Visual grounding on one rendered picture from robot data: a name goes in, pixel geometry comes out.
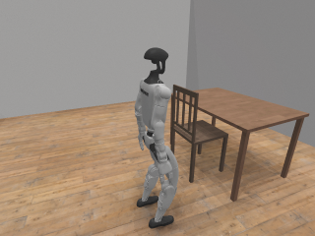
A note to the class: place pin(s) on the right robot upper arm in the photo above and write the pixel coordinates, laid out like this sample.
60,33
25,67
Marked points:
163,95

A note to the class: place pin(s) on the table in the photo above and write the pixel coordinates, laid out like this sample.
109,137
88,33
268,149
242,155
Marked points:
247,114

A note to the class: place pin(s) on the left robot upper arm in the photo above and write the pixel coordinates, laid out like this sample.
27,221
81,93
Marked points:
138,103

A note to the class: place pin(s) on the robot right thigh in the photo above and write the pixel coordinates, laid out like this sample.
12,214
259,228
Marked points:
175,170

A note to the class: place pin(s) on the left robot forearm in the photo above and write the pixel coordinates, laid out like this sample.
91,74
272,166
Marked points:
141,126

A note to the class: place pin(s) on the chair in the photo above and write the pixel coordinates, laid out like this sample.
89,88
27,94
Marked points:
196,132

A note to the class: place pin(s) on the right robot shin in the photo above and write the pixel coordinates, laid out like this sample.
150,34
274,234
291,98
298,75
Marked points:
164,201

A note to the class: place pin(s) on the right robot forearm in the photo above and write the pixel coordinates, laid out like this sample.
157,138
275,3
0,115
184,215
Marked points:
158,137

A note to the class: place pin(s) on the left robot hand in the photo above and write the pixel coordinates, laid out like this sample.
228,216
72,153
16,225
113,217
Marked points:
140,138

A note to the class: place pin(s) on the right robot hand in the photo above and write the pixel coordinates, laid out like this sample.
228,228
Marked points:
164,168

